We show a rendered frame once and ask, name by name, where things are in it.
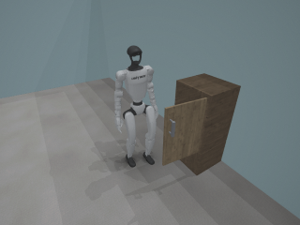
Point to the right robot shin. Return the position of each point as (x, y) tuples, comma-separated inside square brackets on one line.
[(130, 149)]

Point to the robot left forearm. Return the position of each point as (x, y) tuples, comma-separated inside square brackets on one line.
[(151, 95)]

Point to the handle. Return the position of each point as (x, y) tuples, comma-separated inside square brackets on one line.
[(172, 132)]

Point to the robot right forearm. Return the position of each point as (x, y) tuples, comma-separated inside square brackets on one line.
[(117, 105)]

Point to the robot left hand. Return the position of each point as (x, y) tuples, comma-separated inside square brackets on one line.
[(156, 110)]

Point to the robot right upper arm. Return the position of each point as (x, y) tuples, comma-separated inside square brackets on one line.
[(120, 76)]

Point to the robot right hand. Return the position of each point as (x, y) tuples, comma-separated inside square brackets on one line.
[(118, 123)]

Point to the robot left foot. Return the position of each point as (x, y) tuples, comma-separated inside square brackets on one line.
[(149, 159)]

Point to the robot left upper arm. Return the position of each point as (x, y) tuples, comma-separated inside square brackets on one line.
[(150, 73)]

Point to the cupboard door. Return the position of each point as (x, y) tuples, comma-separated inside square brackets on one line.
[(188, 118)]

